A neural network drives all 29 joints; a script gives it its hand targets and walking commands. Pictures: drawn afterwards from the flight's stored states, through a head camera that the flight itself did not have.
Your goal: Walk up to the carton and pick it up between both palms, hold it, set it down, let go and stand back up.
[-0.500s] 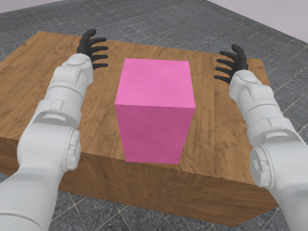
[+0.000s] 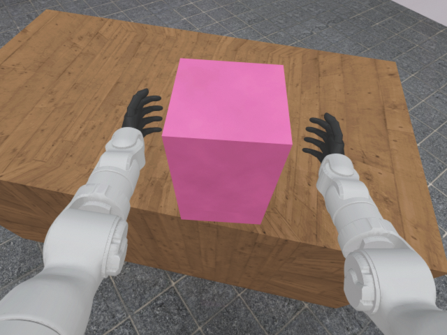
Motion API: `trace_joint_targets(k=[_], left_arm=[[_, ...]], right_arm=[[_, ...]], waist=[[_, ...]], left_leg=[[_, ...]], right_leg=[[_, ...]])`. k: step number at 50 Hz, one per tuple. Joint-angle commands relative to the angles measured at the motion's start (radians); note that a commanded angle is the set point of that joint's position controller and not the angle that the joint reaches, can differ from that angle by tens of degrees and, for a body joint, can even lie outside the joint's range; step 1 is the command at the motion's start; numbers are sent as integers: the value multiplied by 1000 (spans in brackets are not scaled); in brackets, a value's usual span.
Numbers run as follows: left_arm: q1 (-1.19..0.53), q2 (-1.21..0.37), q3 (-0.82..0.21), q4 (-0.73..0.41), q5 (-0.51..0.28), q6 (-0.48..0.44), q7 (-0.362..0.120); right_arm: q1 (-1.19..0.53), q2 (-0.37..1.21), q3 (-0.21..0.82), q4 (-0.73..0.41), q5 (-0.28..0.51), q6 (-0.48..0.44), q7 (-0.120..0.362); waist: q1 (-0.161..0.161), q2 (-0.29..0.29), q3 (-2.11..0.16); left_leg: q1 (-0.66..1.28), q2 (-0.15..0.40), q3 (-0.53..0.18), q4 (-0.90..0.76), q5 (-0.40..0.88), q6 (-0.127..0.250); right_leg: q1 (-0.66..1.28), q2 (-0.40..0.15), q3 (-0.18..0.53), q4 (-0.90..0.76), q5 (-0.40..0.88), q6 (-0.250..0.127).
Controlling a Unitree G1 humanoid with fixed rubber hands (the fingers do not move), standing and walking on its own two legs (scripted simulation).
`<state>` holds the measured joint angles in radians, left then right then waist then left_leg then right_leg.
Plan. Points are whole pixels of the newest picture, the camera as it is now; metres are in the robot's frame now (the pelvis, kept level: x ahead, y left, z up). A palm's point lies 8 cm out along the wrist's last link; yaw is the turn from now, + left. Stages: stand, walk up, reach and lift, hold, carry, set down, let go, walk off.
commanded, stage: reach and lift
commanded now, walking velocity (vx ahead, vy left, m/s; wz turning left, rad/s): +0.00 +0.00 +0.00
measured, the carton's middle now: (225, 152) +0.46 +0.02 +0.02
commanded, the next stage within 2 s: none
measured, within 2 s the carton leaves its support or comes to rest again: neither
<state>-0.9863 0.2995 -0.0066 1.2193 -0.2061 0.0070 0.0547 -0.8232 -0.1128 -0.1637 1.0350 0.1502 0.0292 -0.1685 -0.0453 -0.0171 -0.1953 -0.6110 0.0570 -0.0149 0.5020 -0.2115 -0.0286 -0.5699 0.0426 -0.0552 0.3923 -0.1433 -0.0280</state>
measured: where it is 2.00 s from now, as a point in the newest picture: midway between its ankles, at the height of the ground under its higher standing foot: outside the picture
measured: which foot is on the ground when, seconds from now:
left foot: down 0.00-1.00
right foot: down 0.00-1.00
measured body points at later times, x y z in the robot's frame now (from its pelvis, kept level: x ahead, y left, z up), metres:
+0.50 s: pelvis -0.01 +0.01 -0.01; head +0.06 +0.03 +0.43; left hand +0.47 +0.16 +0.06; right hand +0.43 -0.15 +0.05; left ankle +0.00 +0.13 -0.73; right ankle +0.01 -0.10 -0.73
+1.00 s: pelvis +0.01 +0.02 +0.01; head +0.08 +0.04 +0.45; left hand +0.45 +0.16 +0.05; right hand +0.41 -0.12 +0.02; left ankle +0.00 +0.13 -0.73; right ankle +0.01 -0.10 -0.73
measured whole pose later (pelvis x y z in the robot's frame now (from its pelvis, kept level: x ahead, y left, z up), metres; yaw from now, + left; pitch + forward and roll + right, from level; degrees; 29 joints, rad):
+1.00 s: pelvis +0.01 +0.02 +0.01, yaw +1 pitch +14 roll -1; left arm -0.93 0.02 0.49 1.29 0.30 -0.31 0.09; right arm -0.71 0.17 -0.75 0.99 -0.54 -0.29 -0.06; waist -0.01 -0.01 -0.10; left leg -0.49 0.02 0.01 0.44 -0.20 0.00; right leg -0.45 0.00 -0.05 0.34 -0.14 0.00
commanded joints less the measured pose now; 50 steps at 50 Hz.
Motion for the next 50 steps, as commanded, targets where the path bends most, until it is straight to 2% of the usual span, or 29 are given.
trace_joint_targets(k=[1,3,5,6,8,10,12,13,15,18,22,25,26,28,29,32,33,35,36,38,40,41,43,44,45,49,50], left_arm=[[-655,144,20,-225,2,-161,-11],[-639,152,30,-202,7,-202,-19],[-625,144,32,-146,12,-235,-28],[-640,144,36,-129,16,-249,-32],[-626,132,31,-74,23,-270,-32],[-610,99,24,-14,21,-286,-38],[-618,91,36,50,21,-303,-39],[-615,98,38,71,18,-309,-40],[-648,79,29,70,8,-332,-34],[-680,67,30,39,21,-354,-16],[-684,51,51,17,54,-344,1],[-656,14,66,39,87,-325,-4],[-651,-1,75,35,97,-320,-7],[-673,-37,102,20,122,-322,-15],[-681,-67,112,13,146,-327,-19],[-696,-179,147,-30,230,-347,-28],[-706,-246,164,-25,262,-353,-38],[-701,-415,195,5,349,-356,-72],[-678,-504,225,18,406,-358,-94],[-631,-684,260,64,498,-359,-133],[-557,-757,307,106,570,-356,-147],[-548,-777,305,95,584,-354,-147],[-489,-767,320,110,619,-341,-138],[-494,-779,314,102,622,-334,-133],[-469,-774,312,93,617,-326,-135],[-444,-789,299,61,614,-309,-121],[-442,-780,306,49,608,-308,-120]], right_arm=[[-673,-210,-15,-300,-17,-139,3],[-662,-186,-10,-315,-30,-166,2],[-646,-167,1,-282,-25,-186,4],[-662,-170,1,-279,-32,-193,3],[-651,-164,13,-229,-23,-205,8],[-641,-153,19,-166,-19,-210,13],[-643,-146,29,-113,-21,-211,19],[-630,-124,37,-83,-21,-207,22],[-640,-117,29,-94,-29,-216,24],[-648,-110,-2,-103,-50,-239,25],[-657,-105,-38,-111,-84,-249,18],[-632,-65,-60,-101,-122,-243,9],[-630,-49,-72,-113,-139,-242,10],[-630,-10,-97,-137,-187,-247,10],[-638,12,-125,-156,-214,-255,14],[-643,125,-197,-199,-332,-288,43],[-663,192,-208,-211,-372,-299,57],[-654,368,-240,-208,-487,-314,96],[-656,472,-256,-199,-551,-323,123],[-686,631,-269,-170,-670,-336,184],[-665,693,-281,-154,-738,-351,225],[-653,713,-279,-145,-755,-356,236],[-621,700,-279,-102,-765,-363,247],[-588,705,-275,-71,-775,-365,249],[-575,710,-275,-64,-772,-369,249],[-550,695,-278,-30,-773,-393,257],[-546,711,-280,-41,-774,-403,256]], waist=[[-8,124,-929],[-11,86,-963],[-3,78,-955],[-10,68,-948],[-15,78,-891],[-11,84,-819],[-15,65,-751],[-2,53,-718],[-12,54,-737],[-18,92,-801],[-19,103,-829],[-21,112,-794],[-19,98,-804],[-22,110,-817],[-37,113,-826],[-38,161,-876],[-41,153,-885],[-39,157,-832],[-24,165,-781],[-21,148,-716],[0,127,-658],[2,113,-643],[12,121,-585],[1,107,-564],[15,104,-549],[12,113,-544],[21,88,-553]], left_leg=[[369,-55,54,48,529,-54],[286,-60,56,44,513,-45],[204,-61,65,27,491,-43],[198,-62,63,22,471,-37],[181,-54,59,16,452,-35],[211,-47,51,24,433,-38],[214,-45,51,25,380,-38],[211,-50,52,22,353,-27],[224,-45,44,24,342,-24],[262,-46,51,55,401,-48],[305,-51,49,88,452,-62],[288,-50,55,86,439,-61],[293,-50,57,85,437,-58],[283,-56,67,77,431,-62],[294,-52,60,74,443,-67],[335,-53,76,68,466,-76],[345,-53,77,66,472,-80],[343,-51,82,36,445,-76],[329,-56,94,10,406,-71],[348,-55,99,-28,345,-58],[345,-54,115,-60,324,-52],[349,-46,116,-78,310,-46],[372,-40,120,-86,346,-55],[380,-37,119,-90,359,-58],[406,-32,120,-87,393,-53],[504,-9,105,-49,576,-81],[521,-12,109,-31,613,-77]], right_leg=[[441,-14,4,114,623,55],[512,-27,14,149,710,67],[557,-39,29,168,743,67],[566,-43,29,178,749,74],[548,-44,29,188,708,74],[466,-43,20,173,609,72],[389,-45,20,151,505,65],[376,-46,29,146,475,66],[336,-46,23,149,446,62],[296,-35,10,151,433,52],[252,-22,9,154,431,52],[272,-25,12,147,425,52],[293,-25,11,145,433,51],[316,-28,9,142,437,57],[313,-25,3,134,446,51],[327,-24,-12,122,430,38],[348,-24,-16,113,436,35],[377,-27,-30,92,411,29],[403,-34,-35,74,389,27],[422,-39,-49,49,337,27],[482,-41,-53,36,351,32],[495,-40,-61,28,345,34],[501,-36,-58,15,357,35],[501,-30,-61,9,360,32],[486,-28,-62,8,375,37],[393,-8,-74,-13,345,35],[390,-4,-76,-15,356,38]])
